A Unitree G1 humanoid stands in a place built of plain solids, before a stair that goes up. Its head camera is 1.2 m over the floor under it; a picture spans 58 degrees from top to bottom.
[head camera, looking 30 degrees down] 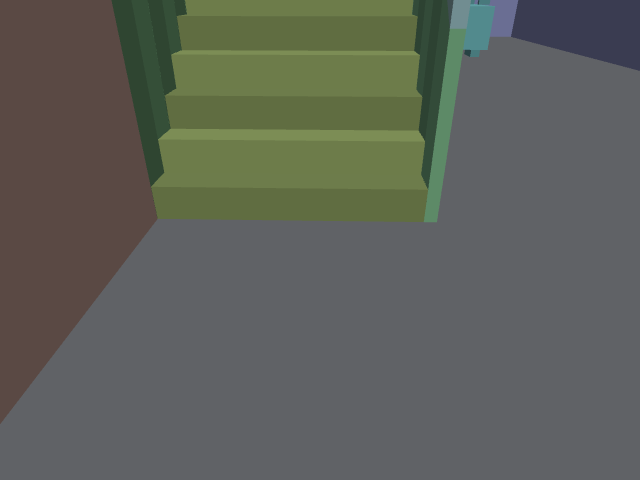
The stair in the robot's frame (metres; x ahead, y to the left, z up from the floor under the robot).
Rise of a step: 0.21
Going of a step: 0.23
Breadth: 1.60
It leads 2 degrees to the right of straight ahead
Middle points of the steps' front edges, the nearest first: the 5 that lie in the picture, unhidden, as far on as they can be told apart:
2.31 0.18 0.21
2.54 0.18 0.42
2.77 0.17 0.63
3.00 0.16 0.84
3.24 0.16 1.05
